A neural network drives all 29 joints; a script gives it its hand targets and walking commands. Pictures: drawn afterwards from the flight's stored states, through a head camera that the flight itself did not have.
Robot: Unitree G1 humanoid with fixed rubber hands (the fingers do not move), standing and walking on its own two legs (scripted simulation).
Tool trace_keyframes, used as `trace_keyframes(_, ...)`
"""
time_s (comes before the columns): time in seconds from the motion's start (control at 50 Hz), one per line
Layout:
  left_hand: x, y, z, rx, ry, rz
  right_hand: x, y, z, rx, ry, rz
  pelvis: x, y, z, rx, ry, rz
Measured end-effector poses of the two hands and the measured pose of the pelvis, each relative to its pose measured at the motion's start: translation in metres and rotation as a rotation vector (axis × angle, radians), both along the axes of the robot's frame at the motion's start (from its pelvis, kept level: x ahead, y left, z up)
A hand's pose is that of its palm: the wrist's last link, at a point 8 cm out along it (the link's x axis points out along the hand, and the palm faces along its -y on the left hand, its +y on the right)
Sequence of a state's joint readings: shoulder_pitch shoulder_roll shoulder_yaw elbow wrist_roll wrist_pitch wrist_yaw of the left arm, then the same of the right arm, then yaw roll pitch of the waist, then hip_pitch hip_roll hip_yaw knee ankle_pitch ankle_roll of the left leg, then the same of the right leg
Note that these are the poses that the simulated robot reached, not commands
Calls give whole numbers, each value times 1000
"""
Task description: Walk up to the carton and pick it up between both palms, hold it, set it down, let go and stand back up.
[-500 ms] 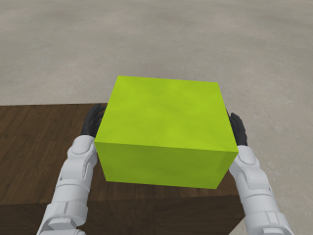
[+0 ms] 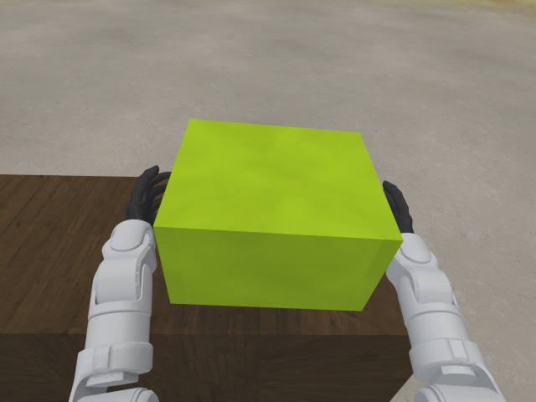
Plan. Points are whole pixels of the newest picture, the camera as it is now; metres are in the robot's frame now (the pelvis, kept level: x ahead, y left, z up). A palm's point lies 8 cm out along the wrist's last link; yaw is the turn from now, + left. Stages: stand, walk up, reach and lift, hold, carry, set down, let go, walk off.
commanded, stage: reach and lift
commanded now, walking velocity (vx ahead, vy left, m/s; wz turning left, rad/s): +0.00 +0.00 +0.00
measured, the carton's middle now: (272, 211) +0.39 -0.01 +0.12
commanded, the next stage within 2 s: hold in 0.86 s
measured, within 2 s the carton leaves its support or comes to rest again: neither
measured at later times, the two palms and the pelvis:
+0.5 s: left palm (142, 215) +0.36 +0.18 +0.15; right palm (396, 229) +0.35 -0.20 +0.12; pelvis +0.00 +0.00 +0.00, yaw +0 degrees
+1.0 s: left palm (127, 213) +0.34 +0.19 +0.17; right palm (394, 218) +0.35 -0.19 +0.15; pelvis +0.00 +0.00 +0.00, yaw +0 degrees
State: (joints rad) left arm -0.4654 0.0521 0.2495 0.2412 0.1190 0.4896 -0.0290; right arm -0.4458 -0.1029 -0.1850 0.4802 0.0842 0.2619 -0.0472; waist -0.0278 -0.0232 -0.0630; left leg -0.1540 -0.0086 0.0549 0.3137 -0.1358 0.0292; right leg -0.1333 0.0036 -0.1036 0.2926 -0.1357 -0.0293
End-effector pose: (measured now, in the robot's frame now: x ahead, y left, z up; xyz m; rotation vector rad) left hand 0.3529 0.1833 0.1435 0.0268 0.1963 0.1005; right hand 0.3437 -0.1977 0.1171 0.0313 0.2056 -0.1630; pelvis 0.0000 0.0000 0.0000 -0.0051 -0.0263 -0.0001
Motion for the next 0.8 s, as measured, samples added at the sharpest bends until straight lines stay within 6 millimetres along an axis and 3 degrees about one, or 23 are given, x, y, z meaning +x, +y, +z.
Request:
trace_keyframes(0.36,5,-3,2,-4,8,-13,0,-2,0,-5,6,-11,0,-2,0,1,-8,-1)
trace_keyframes(0.8,-3,6,15,1,-9,16,5,6,17,3,-15,16,8,3,0,-6,-30,-1)
